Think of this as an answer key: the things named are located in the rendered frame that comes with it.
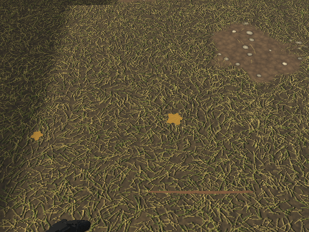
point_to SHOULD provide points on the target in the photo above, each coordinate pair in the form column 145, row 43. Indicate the robot left hand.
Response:
column 75, row 225

